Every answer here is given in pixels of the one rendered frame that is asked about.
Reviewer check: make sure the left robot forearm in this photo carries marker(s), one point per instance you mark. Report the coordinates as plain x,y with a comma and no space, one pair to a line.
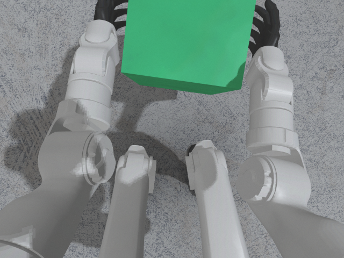
86,106

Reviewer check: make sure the robot left hand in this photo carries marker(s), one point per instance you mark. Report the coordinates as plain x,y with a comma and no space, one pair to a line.
104,10

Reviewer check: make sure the carton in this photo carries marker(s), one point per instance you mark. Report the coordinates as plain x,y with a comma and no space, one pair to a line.
188,45

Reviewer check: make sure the right robot thigh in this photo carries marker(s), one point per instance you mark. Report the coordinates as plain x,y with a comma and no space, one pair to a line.
220,227

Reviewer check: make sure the right robot upper arm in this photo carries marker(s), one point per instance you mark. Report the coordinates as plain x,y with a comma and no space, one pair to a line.
278,191

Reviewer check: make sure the robot right hand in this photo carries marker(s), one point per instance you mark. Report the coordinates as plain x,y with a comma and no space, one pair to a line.
269,28

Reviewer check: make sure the right robot forearm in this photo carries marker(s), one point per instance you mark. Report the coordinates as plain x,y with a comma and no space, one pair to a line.
271,107

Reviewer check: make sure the left robot shin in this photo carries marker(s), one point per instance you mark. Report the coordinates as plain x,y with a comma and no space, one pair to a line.
123,159

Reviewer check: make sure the left robot upper arm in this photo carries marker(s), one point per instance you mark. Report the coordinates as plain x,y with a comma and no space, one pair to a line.
42,223

